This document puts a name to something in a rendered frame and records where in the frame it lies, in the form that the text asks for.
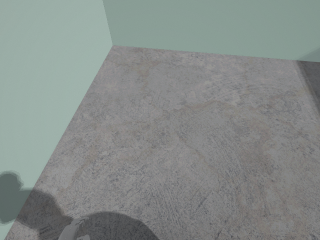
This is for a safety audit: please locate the robot left hand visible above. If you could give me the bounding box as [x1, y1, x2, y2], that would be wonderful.
[58, 217, 90, 240]

